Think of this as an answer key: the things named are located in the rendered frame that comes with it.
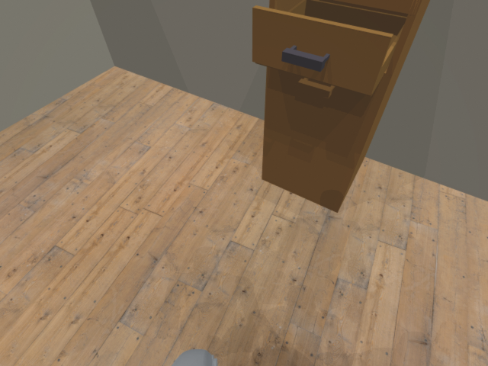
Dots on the robot left thigh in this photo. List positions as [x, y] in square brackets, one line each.
[195, 357]

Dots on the cabinet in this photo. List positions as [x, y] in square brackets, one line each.
[314, 146]

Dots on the drawer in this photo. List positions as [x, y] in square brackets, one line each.
[360, 42]

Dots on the handle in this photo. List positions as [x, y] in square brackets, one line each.
[306, 60]
[314, 88]

